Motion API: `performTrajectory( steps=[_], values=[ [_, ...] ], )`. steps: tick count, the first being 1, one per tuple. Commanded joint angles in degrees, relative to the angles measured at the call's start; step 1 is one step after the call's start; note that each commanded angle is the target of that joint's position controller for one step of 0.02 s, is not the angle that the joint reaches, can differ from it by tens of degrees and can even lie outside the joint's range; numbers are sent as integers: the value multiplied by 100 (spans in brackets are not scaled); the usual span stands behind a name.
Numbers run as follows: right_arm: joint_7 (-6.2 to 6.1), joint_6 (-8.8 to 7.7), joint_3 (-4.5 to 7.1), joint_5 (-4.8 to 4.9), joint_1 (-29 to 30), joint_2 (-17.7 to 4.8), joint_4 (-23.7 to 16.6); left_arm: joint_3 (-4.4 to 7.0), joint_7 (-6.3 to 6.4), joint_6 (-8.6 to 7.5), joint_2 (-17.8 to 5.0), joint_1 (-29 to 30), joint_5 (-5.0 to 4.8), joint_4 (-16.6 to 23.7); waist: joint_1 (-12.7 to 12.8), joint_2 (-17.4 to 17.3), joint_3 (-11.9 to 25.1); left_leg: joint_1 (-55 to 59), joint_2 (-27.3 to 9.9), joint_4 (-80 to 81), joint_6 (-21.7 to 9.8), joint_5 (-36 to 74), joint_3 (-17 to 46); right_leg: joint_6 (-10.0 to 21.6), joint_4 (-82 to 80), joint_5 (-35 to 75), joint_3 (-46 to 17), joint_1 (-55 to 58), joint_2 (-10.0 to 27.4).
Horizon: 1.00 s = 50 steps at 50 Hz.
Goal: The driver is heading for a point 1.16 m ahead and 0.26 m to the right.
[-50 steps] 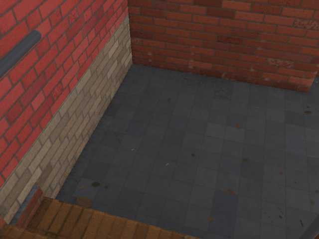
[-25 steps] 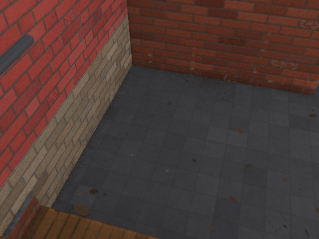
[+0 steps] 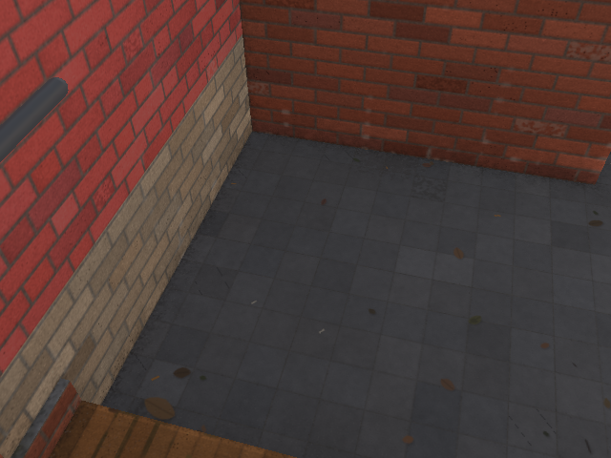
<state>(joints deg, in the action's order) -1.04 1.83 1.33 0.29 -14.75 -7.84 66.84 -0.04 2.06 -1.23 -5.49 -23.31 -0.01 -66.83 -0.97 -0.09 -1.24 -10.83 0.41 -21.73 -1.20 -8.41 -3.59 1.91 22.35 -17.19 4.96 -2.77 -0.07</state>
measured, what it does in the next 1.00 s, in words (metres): goes down: right foot 0.18 m lower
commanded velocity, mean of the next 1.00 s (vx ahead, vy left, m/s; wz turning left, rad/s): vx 0.31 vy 0.00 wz -0.03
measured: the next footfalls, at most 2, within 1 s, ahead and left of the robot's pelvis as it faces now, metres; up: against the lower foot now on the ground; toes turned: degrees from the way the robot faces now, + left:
right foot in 0.88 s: +0.30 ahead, +0.02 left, -0.18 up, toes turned +1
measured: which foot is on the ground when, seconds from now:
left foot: down 0.00-0.88, up 0.90-1.00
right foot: down 0.00-0.48, up 0.50-0.86, down 0.88-1.00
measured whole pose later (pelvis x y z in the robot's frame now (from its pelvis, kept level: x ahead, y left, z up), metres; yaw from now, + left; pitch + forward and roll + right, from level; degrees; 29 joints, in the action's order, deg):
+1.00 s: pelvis +0.28 +0.05 -0.21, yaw -1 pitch -1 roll -2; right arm 3.9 -5.4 0.5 -4.5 -24.3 -8.9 61.6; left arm 3.2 -4.9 -4.6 -12.6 -25.7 7.1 -67.6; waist 0.8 -0.9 -1.3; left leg -45.1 -0.1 -106.3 -6.4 -18.2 8.5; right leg 9.8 32.6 -19.1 2.1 -12.0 -11.3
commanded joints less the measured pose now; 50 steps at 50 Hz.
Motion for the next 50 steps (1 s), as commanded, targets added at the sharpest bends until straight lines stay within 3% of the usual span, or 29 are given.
performTrajectory(
  steps=[1, 9, 12, 15, 16, 18, 20, 22, 23, 24, 25, 26, 28, 29, 30, 31, 32, 33, 35, 37, 41, 43, 44, 45, 46, 47, 48, 49, 50],
  values=[
    [-31, -37, 50, 2, -238, -370, -51, 72, 45, -19, -364, -619, 2, -92, -2, 93, -549, 259, -737, 328, -215, 270, 845, -22, -651, 364, -701, -925, 824],
    [-29, 31, 40, 8, -262, -323, -6, 71, 61, -19, -298, -691, -32, -156, -14, 120, -452, 331, -638, 333, -203, 47, 792, -57, -713, -54, -701, -992, 779],
    [-18, 50, 83, -56, -107, -423, -146, 268, 72, 17, -699, -709, -18, -79, 47, 494, -632, -97, -176, -305, -301, -916, 294, 219, -936, -1912, -974, -1208, 798],
    [-12, -31, 122, -205, 196, -437, -314, 429, 113, -6, -937, -942, -28, -31, 286, 663, -1065, -1243, -67, -1571, -361, -1322, -135, 845, -1078, -2859, -1700, -1133, 1472],
    [-24, -34, 129, -244, 307, -455, -417, 461, 136, -34, -957, -997, -80, -51, 321, 667, -1168, -1535, -166, -1755, -359, -1364, -114, 1028, -1034, -2804, -1766, -1104, 1593],
    [-18, -105, 157, -168, 359, -419, -458, 443, 112, -36, -900, -860, 106, -11, 368, 793, -1189, -1797, -237, -2161, -311, -1253, -96, 1227, -793, -2185, -1895, -956, 1609],
    [17, -169, 190, -273, 114, -555, -368, 533, 56, -73, -1063, -824, 136, 71, 283, 628, -966, -1779, -182, -2400, -290, -1417, -169, 1411, -235, -1529, -1899, -869, 1584],
    [-23, -246, 204, -279, -102, -534, -324, 595, 39, -110, -1158, -566, 98, 141, 122, 517, -846, -1388, -120, -2461, -274, -1220, -221, 1341, 404, -563, -1764, -1143, 1499],
    [-21, -279, 215, -292, -578, -541, -184, 624, 67, -102, -1261, -259, 15, 228, -187, 384, -695, -661, -55, -2090, -356, -1233, -160, 1189, 1029, -250, -1444, -1588, 1224],
    [-38, -328, 268, -309, -1663, -694, 142, 570, 8, -134, -1080, 258, -3, 425, -827, -345, -325, 896, -108, -1212, -548, -907, 221, 793, 2537, 1003, -531, -2441, 502],
    [-62, -396, 390, -373, -2553, -1244, 442, 524, -51, -202, -728, 447, 47, 636, -1082, -1933, -126, 1910, -1264, -218, -1158, -748, 2434, 461, 4895, -959, 10, -3942, -367],
    [-23, -443, 324, -212, -2598, -1185, 485, 541, -62, -199, -930, 894, 190, 941, -1018, -1409, -504, 1758, -1767, 197, -1428, -1034, 3630, 551, 4956, -1738, -896, -4992, -399],
    [-86, -536, 276, -387, -2027, -1175, 371, 594, -16, -219, -991, 712, 14, 768, -405, -107, -863, 1209, -1891, -548, -1364, 175, 3051, 515, 4876, -1092, -1373, -5020, -54],
    [-92, -574, 221, -415, -1699, -996, 176, 611, -24, -144, -993, 371, 40, 606, -116, 37, -811, 723, -1718, -737, -1214, 252, 2472, 393, 4519, -750, -1303, -4605, 53],
    [-109, -616, 145, -486, -1335, -755, 67, 591, -40, -7, -920, 27, 242, 419, 138, -83, -645, 16, -1432, -1087, -1132, 625, 1946, 313, 4521, 13, -1208, -3865, 26],
    [-69, -638, 117, -403, -1121, -695, -84, 536, -46, 121, -788, -104, 277, 425, 335, -409, -434, -669, -1180, -1127, -988, 982, 1514, 290, 4576, 492, -887, -3212, -111],
    [-77, -761, 70, -270, -561, -463, -148, 530, -125, 70, -804, 132, 219, 483, 587, -158, -496, -1344, -645, -1583, -707, -453, 900, 262, 3546, 1886, -994, -2765, -66],
    [-98, -832, 50, -253, -626, -478, -176, 482, -171, 80, -797, 194, 205, 539, 575, -428, -426, -1704, -562, -1744, -698, -767, 888, 231, 3437, 2347, -657, -2403, -259],
    [-172, -860, 47, -114, -627, -558, -182, 305, -320, 66, -533, 607, 290, 676, 532, -166, -516, -3093, -376, -1828, -605, -1601, 395, 127, 2372, 4332, 1, -1001, -572],
    [-142, -761, 91, -98, -931, -771, -123, 227, -337, 73, -639, 936, 179, 825, 166, -469, -647, -3018, -354, -2170, -667, -1186, 478, 47, 1903, 3966, 325, -566, -694],
    [-242, -427, 121, -345, -1435, -822, 52, 201, -185, -69, -933, 1006, 80, 1027, -286, -474, -725, -828, -488, -4071, -1024, 923, 814, 263, -204, 3025, 111, -1350, -222],
    [-243, -300, 137, -293, -1586, -825, 150, 341, -212, -40, -1191, -549, 100, 363, 251, -156, -90, -607, -425, -6083, -1193, 2158, 682, 498, -1232, 2908, 24, 4, 121],
    [687, -361, -306, -1313, -2991, -284, 391, 614, -474, -134, -1898, -3623, 727, -713, 1077, 1341, -666, -3565, -621, -7774, -641, -162, 2598, 1102, -384, 2710, -2248, 2935, 848],
    [872, -700, 93, -541, -2215, -676, 110, 669, -623, -86, -2018, -3299, 937, -515, 1353, 1497, 36, -4373, 481, -9986, -630, -3172, 1628, 1589, 877, 5181, -2143, 3088, 1284],
    [922, -816, 193, -70, -2219, -914, -273, 628, -798, -192, -1953, -2704, 1060, -361, 777, 388, 408, -5444, 390, -9737, -744, -2681, 1582, 1919, 921, 5152, -2651, 3210, 1741],
    [870, -931, 115, -144, -1334, -912, -1080, 644, -837, -393, -1948, -1294, 852, -100, 551, 843, -631, -7266, -110, -9702, -456, -2254, 1612, 2609, 264, 1377, -4692, 2040, 2606],
    [628, -911, 127, -443, -700, -1070, -1125, 450, -892, -449, -1254, -386, 678, 56, 268, -99, -602, -7582, -152, -10089, -523, -1951, 1597, 2426, 24, -466, -4243, 1561, 2055],
    [382, -847, -84, -657, -1341, -500, -886, 160, -759, -536, -275, 304, 738, 267, -153, -1361, -489, -6760, -621, -7566, -393, 405, 1868, 1682, 120, 193, -2935, 285, 1394],
    [294, -786, -152, -525, -1569, -483, -802, 136, -671, -583, -446, 316, 679, 335, -264, -887, -791, -5545, -1068, -6789, -268, 1088, 1545, 1622, 4, 629, -2700, -1426, 1104]
  ],
)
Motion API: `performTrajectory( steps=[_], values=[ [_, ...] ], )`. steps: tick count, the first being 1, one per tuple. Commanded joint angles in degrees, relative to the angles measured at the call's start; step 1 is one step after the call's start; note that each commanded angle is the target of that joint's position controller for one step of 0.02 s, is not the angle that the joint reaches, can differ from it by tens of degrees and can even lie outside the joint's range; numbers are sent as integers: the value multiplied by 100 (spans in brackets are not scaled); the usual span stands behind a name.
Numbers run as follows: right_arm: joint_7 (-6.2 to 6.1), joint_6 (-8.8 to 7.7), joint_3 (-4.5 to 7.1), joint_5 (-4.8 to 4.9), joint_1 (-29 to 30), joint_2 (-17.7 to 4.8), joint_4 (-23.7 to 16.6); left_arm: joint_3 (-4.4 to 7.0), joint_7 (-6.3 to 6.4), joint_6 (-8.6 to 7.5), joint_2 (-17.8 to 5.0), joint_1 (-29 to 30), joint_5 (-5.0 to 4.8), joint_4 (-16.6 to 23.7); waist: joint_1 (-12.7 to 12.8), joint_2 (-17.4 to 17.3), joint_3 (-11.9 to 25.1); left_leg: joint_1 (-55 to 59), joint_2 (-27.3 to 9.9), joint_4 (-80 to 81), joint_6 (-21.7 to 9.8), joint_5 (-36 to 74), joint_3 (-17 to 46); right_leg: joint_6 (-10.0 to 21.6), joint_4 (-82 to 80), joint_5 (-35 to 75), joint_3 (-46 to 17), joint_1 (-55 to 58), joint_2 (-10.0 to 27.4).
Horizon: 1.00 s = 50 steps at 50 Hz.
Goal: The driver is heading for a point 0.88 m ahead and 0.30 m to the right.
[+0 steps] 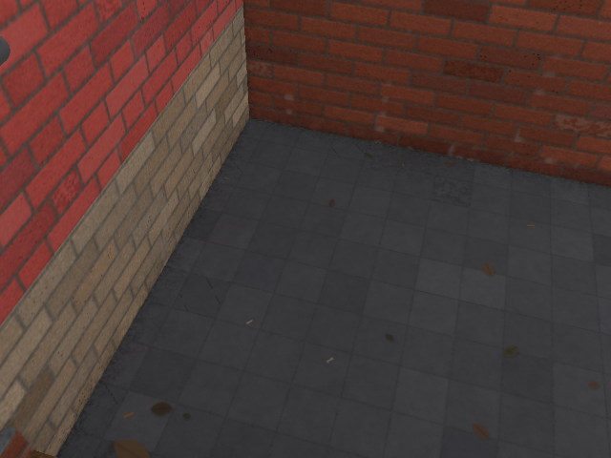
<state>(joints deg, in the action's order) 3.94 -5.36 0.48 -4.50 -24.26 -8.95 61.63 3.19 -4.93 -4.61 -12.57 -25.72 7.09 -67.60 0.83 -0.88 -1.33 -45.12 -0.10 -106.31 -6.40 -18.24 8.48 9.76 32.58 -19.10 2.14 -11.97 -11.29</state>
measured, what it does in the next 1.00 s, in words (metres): goes down, turning right: left foot 0.18 m lower, then right foot 0.18 m lower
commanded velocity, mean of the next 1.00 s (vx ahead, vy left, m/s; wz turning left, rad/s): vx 0.50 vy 0.00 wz -0.53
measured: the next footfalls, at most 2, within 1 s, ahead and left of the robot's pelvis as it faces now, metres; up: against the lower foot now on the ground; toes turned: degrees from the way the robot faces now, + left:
left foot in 0.32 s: +0.33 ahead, +0.14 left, -0.18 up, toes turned -8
right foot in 0.86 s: +0.61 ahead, -0.18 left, -0.37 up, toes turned -31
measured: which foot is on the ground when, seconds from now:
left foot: up 0.00-0.30, down 0.32-0.86, up 0.88-1.00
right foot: down 0.00-0.34, up 0.36-0.84, down 0.86-1.00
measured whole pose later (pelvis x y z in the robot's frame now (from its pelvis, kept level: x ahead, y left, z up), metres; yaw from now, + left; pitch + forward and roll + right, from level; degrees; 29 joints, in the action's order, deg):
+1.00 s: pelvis +0.58 -0.06 -0.36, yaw -34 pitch +3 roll -1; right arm -1.5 -6.1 0.6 2.3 -19.2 -10.4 51.1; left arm 1.8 -1.0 -0.6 -14.0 -6.4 -1.1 -50.9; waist -4.2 1.4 -1.7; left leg -38.2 -6.0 -96.5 2.8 -32.6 4.2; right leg 4.0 32.2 -11.4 -0.5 -24.0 -5.3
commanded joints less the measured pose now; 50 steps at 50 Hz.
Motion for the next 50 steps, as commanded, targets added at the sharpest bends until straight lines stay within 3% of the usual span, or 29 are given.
performTrajectory(
  steps=[1, 3, 4, 5, 8, 10, 14, 15, 16, 17, 18, 19, 20, 22, 23, 26, 29, 30, 34, 37, 38, 40, 42, 43, 44, 45, 46, 48, 50],
  values=[
    [-243, -24, -84, -87, 169, -332, -613, -283, 165, -448, 440, 809, -238, 632, -243, -699, -889, -395, -1100, 3706, 282, 3329, -169, 622, -864, 721, -1516, -2457, 1617],
    [-75, 66, -225, -161, 1143, 15, -958, -444, 227, -532, 203, 89, -306, 388, -145, 589, -526, 1384, -956, 3112, 674, 3826, -843, 600, -959, 27, -1639, -4076, 1071],
    [22, 17, -215, -260, 904, -126, -960, -452, 224, -550, -117, -343, -274, 344, -190, 429, -415, 1149, -696, 2822, 766, 3404, -1010, 660, -397, 1238, -1838, -3684, 1186],
    [25, -19, -262, -370, 1136, -127, -1066, -530, 386, -595, 207, -1174, -180, 9, 153, -155, -433, -38, -891, 3978, 804, 3991, -166, 634, 333, 1172, -2251, -2282, 1132],
    [-40, -14, -223, -287, 2330, -534, -1336, -504, 777, -588, 208, -2289, -429, 60, 1032, -125, -169, -1510, -649, 7202, 659, 4717, -322, 328, 1715, 133, -2516, 238, 915],
    [28, 118, -300, -228, 2365, -197, -1641, -481, 447, -411, -3, -1763, -268, 244, 535, 374, -361, 1608, -414, 7052, 530, 4632, -1035, 482, 1137, -288, -2411, -2517, 872],
    [-19, 167, -194, -269, 1201, -675, -1729, -384, 214, -456, -307, -890, -380, 846, -157, 138, -847, 3675, -155, 7747, 474, 2538, -835, 451, 2201, -511, -3210, -2538, 664],
    [-88, 170, -54, -47, 415, -1029, -1276, -311, 184, -433, -345, -864, -394, 758, -353, -225, -736, 4065, -234, 9256, 338, 3310, -841, 147, 3227, -27, -2795, -1724, 333],
    [-67, 81, 55, -79, -646, -1220, -844, -388, -3, -245, -473, -584, -449, 920, -746, 399, -608, 5096, -708, 10071, 149, 3905, -645, 123, 4623, 403, -2861, -1967, 384],
    [-52, 5, 274, -80, -2160, -1524, -413, -478, -262, -217, 45, -949, -214, 909, -882, -380, 594, 7725, -1245, 8317, -586, 4705, -553, -163, 6501, 636, -2373, -3338, 265],
    [160, 32, 310, -134, -1858, -1884, -705, -511, -361, -240, 585, -2455, -470, 715, -178, -1302, 2310, 9771, -2578, 5784, -2049, 8650, 133, -411, 9368, -2781, -1416, -5272, 68],
    [211, 125, 400, -323, -1670, -1870, -765, -461, -360, -185, 82, -1611, -564, 1361, -827, -672, 2004, 9331, -2957, 6476, -2220, 7031, 1251, -459, 9900, -2587, -1241, -6569, 56],
    [65, 169, 341, -390, -706, -1428, -1028, -434, -206, -102, 29, -624, -523, 1773, -846, -155, 982, 7791, -3052, 7327, -1843, 3845, 1326, -542, 9284, -1789, -1178, -7246, 703],
    [-79, 72, -62, -342, 35, -61, -903, -419, -28, 21, 3, -508, -324, 1496, -50, 730, -596, 3865, -1831, 8231, -969, 1209, -164, -279, 6751, 817, -1207, -5646, 1571],
    [-196, -132, -271, -296, 633, 408, -929, -417, -60, 29, 70, -327, -128, 1447, 473, 286, -1055, 1842, -1433, 8700, -659, 1481, -489, -117, 5268, 2073, -1152, -4290, 2052],
    [-370, -460, -136, -170, 246, -388, -574, -435, -360, 30, 241, -123, -23, 1313, 216, -394, -516, 599, -1054, 8458, -760, 834, -1084, -344, 4505, 3490, -441, -2198, 1696],
    [-532, -576, -217, -255, -741, -337, -133, -345, -155, -142, -317, 1046, -188, 1694, -341, 218, -635, 3626, -1528, 7522, -458, 1686, -580, -479, 1315, 5075, -1602, -4748, 1913],
    [-534, -555, -292, -191, -758, -279, -184, -345, -58, -147, -266, 1161, -142, 1600, -292, 3, -199, 3276, -1160, 7170, -360, 1184, -1062, -468, 846, 5671, -1052, -3745, 1736],
    [-352, -436, -384, -258, -993, -297, -160, -336, -93, -21, -573, 2378, -178, 2102, -250, 53, -829, 2718, -1488, 7061, -209, 1042, -795, -443, 1034, 4983, -698, -3047, 1808],
    [-572, -281, -317, 63, -2036, -460, 369, -440, -181, -45, -505, 3435, -150, 2315, -882, -5, -1243, 4597, -1530, 6635, -97, 1450, -615, -631, -348, 3891, -497, -3990, 1930],
    [-744, -10, -44, 765, -1287, -848, 1, -442, -211, 56, -5, 4140, -1487, 2551, -1155, 289, -1648, 3735, -1377, 5984, 139, 1654, -759, -657, -224, 4196, -396, -3800, 1275],
    [-786, 180, 16, 660, -1138, -904, -30, -477, -269, 182, 99, 3791, -1392, 2453, -918, -127, -1146, 3496, -1494, 5124, 116, 1880, -960, -506, -717, 4157, -226, -2701, 1491],
    [-597, 170, 8, 540, -1097, -725, -155, -205, -184, 211, -371, 2354, -1028, 2006, -291, 18, -187, 2898, -1110, 3415, 274, 3459, -1332, -272, -955, 4168, 561, -147, 838],
    [-512, 45, 24, 517, -798, -743, -210, 4, -77, 304, -744, 933, -933, 1565, 470, 100, 305, 1584, -898, 1782, 404, 2588, -1429, 88, -1278, 4990, 178, 1975, 1105],
    [-462, -155, 22, 423, -622, -395, -436, 154, 95, 348, -1417, -61, -758, 1257, 829, 1233, 991, -561, -222, -954, 784, -2782, -1746, 798, 46, 7806, -881, 4247, 2194],
    [-392, -295, -4, 721, -761, -550, -817, 171, 207, 298, -1597, -538, -694, 1254, 1000, 1391, 2696, -1947, -376, -1911, 1016, -3353, -591, 1879, 1287, 8063, -2292, 6124, 3349],
    [-372, -389, 99, 831, 34, -1089, -1300, 169, 334, 402, -1445, -848, -690, 1381, 1380, 642, 2961, -2430, -607, -1172, 1073, -3000, -241, 1941, 595, 5651, -2706, 5918, 3394],
    [-474, -378, 59, 823, 201, -622, -1719, 214, 517, 417, -1461, 389, -845, 1578, 216, -111, 2404, -2190, -776, 856, 758, -1101, -158, 1396, -560, 1712, -3403, 3617, 3309],
    [-722, -14, 211, 588, 375, -614, -1745, 45, 552, 363, -977, 2499, -805, 2309, -744, -473, 389, -443, -1023, 2940, 1095, -505, -201, 1009, -1404, 1640, -2992, -626, 2939]
  ],
)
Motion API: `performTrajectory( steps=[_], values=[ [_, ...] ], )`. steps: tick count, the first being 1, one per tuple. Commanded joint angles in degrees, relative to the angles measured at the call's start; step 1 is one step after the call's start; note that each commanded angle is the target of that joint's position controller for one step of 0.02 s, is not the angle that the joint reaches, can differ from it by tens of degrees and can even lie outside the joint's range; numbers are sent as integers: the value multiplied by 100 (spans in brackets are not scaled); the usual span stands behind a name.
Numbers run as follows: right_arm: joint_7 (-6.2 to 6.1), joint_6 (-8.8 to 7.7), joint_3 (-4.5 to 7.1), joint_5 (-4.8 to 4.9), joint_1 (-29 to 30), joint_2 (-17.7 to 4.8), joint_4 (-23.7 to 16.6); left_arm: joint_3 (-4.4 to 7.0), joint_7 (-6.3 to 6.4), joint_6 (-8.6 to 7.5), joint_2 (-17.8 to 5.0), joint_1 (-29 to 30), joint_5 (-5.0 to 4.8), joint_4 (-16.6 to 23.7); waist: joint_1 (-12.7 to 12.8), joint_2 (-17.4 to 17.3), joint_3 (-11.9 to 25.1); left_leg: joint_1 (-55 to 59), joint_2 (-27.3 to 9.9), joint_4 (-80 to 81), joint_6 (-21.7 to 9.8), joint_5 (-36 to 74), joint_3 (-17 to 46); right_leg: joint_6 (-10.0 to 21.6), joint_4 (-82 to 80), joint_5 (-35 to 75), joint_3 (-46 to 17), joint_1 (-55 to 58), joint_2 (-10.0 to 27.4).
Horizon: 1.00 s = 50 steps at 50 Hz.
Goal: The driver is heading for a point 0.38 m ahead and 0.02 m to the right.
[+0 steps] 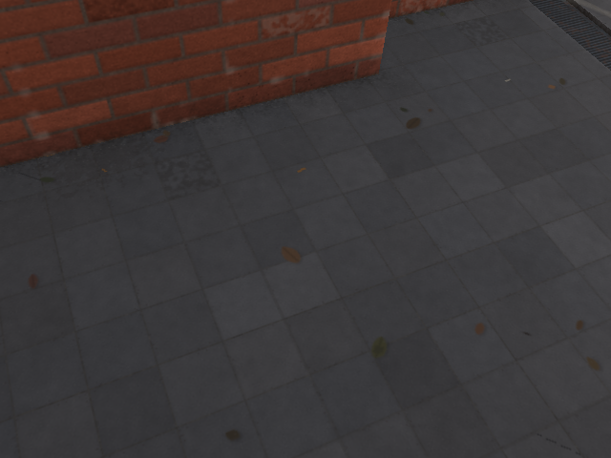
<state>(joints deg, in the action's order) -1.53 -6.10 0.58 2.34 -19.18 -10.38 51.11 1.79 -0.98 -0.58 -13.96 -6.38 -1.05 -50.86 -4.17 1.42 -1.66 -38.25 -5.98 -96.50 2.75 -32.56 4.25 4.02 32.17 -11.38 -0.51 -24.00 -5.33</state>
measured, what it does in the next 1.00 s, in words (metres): walks ahead: left foot, then right foot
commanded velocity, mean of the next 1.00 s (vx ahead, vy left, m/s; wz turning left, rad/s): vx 0.24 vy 0.00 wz -0.29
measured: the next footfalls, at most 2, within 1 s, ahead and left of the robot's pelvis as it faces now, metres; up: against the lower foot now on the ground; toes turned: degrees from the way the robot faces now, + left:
left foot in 0.18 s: +0.28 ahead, +0.20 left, +0.00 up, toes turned -7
right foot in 0.58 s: +0.42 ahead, -0.08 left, +0.00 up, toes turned -15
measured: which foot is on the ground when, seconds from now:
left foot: up 0.00-0.16, down 0.18-0.60, up 0.62-0.88, down 0.90-1.00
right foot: down 0.00-0.18, up 0.20-0.56, down 0.58-1.00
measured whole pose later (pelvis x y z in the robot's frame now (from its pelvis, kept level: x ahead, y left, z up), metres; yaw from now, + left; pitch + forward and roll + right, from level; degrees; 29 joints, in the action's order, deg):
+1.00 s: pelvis +0.36 +0.05 +0.01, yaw -15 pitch +0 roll -1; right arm -1.3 -0.2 2.7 -0.6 -7.9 -12.1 55.2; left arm 2.9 2.1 0.5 -10.5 -7.5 0.2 -49.8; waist -0.1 0.2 -0.6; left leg -15.7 -2.7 -30.3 1.7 -15.2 1.1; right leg 0.9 25.8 -8.8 0.7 -17.6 -1.5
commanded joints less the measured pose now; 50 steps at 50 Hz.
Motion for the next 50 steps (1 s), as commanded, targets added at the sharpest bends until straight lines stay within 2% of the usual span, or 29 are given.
performTrajectory(
  steps=[1, 2, 3, 6, 8, 9, 10, 11, 12, 13, 14, 15, 17, 19, 22, 26, 29, 30, 31, 32, 33, 35, 36, 39, 43, 45, 46, 48, 50],
  values=[
    [-203, 115, 193, -228, -251, -359, -711, 201, 150, -99, -864, 962, 29, 823, -443, -463, 163, 21, -435, 2941, 293, 789, 57, 1481, -1578, 895, -2326, -823, 2011],
    [-182, 117, 215, -278, -279, -395, -751, 292, 179, -135, -1017, 1026, -1, 912, -481, -266, 232, 1094, -365, 4076, 284, 1361, -32, 1263, -1519, 847, -1774, -1453, 1588],
    [-157, 79, 234, -280, -100, -397, -668, 318, 237, -171, -862, 658, -45, 853, -225, -68, 505, 1660, -131, 4678, 278, 2383, -147, 1120, -1276, 644, -1362, -1348, 1135],
    [22, 59, 383, -99, 319, -714, -788, 366, 326, -133, -759, 120, -53, 763, -57, 410, 718, 1983, 161, 5510, 221, 3177, -263, 999, -896, -125, -1550, -705, 1100],
    [93, 56, 500, -40, 222, -839, -734, 312, 405, -141, -419, -372, -122, 666, -196, 283, 680, 2695, 424, 5668, 114, 2489, -428, 679, -431, -1160, -1780, -795, 944],
    [119, 58, 573, -31, -429, -912, -494, 247, 368, -186, -174, -376, -123, 634, -548, 233, 643, 3211, 350, 5667, -25, 2091, -427, 444, 408, -1439, -1601, -994, 698],
    [121, 11, 683, -110, -1190, -1265, -341, 122, 318, -250, 342, -366, -120, 701, -796, -942, 682, 3956, -672, 6372, -406, 1277, 925, 40, 2803, -1494, -834, -1876, -1],
    [218, -100, 780, -321, -1471, -1851, -355, 155, 252, -403, 342, -1148, -281, 984, -257, -2838, 1260, 4830, -2176, 8042, -1394, 48, 4688, 51, 4620, -2248, -849, -2965, -246],
    [174, -144, 706, -287, -790, -1506, -562, 299, 252, -437, -219, -824, -327, 957, -211, -1920, 705, 4522, -2275, 8348, -1466, -1343, 4996, 105, 5383, -1781, -1174, -3653, 135],
    [132, -88, 649, -240, -365, -1269, -622, 325, 262, -395, -307, -250, -291, 1096, -249, -1407, 107, 3907, -2066, 8223, -1283, -1260, 3956, 170, 5510, -1166, -1011, -3910, 356],
    [115, -19, 578, -304, 46, -1101, -613, 324, 300, -337, -223, -113, -208, 1097, -95, -873, -160, 3201, -1675, 8078, -1169, 26, 2875, 139, 5294, -685, -858, -3498, 503],
    [93, 26, 495, -336, 382, -886, -570, 379, 306, -293, -262, -280, -123, 1051, 155, -874, -175, 2641, -1330, 7927, -1060, 1370, 1915, 79, 4822, -482, -898, -2934, 583],
    [93, 26, 419, -329, 597, -636, -513, 429, 288, -181, -179, -642, -128, 943, 396, -985, 30, 2241, -975, 7939, -962, 3419, 731, -101, 4186, -294, -676, -2056, 521],
    [52, -16, 458, -283, 475, -742, -378, 414, 304, -134, -56, -483, -23, 1002, 395, -798, 116, 2476, -914, 7951, -1047, 4727, 157, -249, 3105, 67, -555, -1924, 468],
    [-78, 33, 529, -128, 563, -992, -272, 292, 157, -134, 268, -31, 83, 1124, 391, -823, 567, 2611, -737, 7865, -1006, 5443, -581, -390, 1070, 872, -33, -843, 492],
    [-94, 76, 574, -7, 210, -1068, 79, 315, 33, -120, 115, 176, 68, 1080, 237, -1055, 578, 3014, -828, 7648, -1021, 5422, -652, -281, 112, 1177, 260, -79, 405],
    [-53, 22, 606, 9, 352, -1147, 177, 510, 118, -148, -382, -439, 183, 830, 606, -766, 813, 2991, -438, 6522, -666, 5426, -733, 194, -941, 2319, 242, 1283, 316],
    [-33, 7, 523, -145, 137, -887, 114, 612, 174, -179, -818, -963, 281, 777, 685, 52, 1508, 1967, -103, 5190, -338, 3847, -958, 646, -364, 5238, -693, 2925, 1299],
    [65, 22, 298, -261, -427, -439, 138, 509, 172, -181, -743, -1280, 313, 608, 534, 1138, 2265, 835, 328, 3567, -98, -234, -481, 1767, -499, 6096, -2193, 4013, 2688],
    [150, 88, 389, -162, -430, -741, 285, 382, 109, -180, -398, -1282, 262, 592, 585, 805, 2359, 660, 246, 2908, -106, -704, 142, 1936, -691, 5255, -2430, 3616, 2710],
    [163, 169, 421, -49, 19, -899, 149, 346, 80, -187, -345, -855, 212, 681, 547, 639, 1863, 310, 138, 2636, -120, -487, 90, 1775, -874, 4390, -2062, 3137, 2512],
    [20, 364, 439, -194, 601, -864, 48, 226, 96, -191, -104, -87, 129, 802, 319, -4, 1190, 589, -88, 3366, -68, 194, 95, 1311, -1291, 3245, -1527, 1854, 2099],
    [-42, 461, 429, -214, 631, -783, 32, 240, 108, -175, -181, 184, 154, 815, 146, 138, 1019, 1029, -103, 3962, -33, 400, 32, 1172, -1410, 2967, -1276, 1285, 1919],
    [-143, 519, 339, -206, 538, -556, 135, 275, 180, -99, -263, 168, 230, 704, 121, 523, 1016, 1866, 223, 5169, 28, 729, -275, 1110, -1485, 2528, -798, 863, 1548],
    [-50, 603, 314, -229, 629, -614, 246, 231, 263, 2, -266, 356, 141, 666, -3, 490, 968, 2807, 337, 6611, -68, 2350, -423, 770, -1555, 516, -799, 560, 1469],
    [13, 642, 318, -412, 829, -833, 153, 165, 256, 11, -64, 76, 128, 502, 105, 215, 638, 3098, -3, 7213, -303, 2730, -98, 200, -1505, -868, -743, 244, 1165],
    [-1, 646, 417, -351, 989, -1232, 128, 206, 257, 17, -124, -139, 139, 496, 416, -339, 386, 2680, -136, 7191, -473, 2110, -57, -12, -1422, -1136, -470, 292, 800],
    [4, 565, 364, -289, 1239, -923, 159, 237, 331, 42, -223, 51, 128, 453, 416, -758, 97, 1658, -50, 7680, -512, 891, 63, -157, -1017, -572, -169, 1080, 614],
    [31, 445, 310, -297, 1345, -775, 191, 250, 383, 92, -184, -64, 122, 331, 477, -852, 91, 1619, 0, 7762, -401, 1231, 33, -90, -832, -122, -155, 1320, 650]
  ],
)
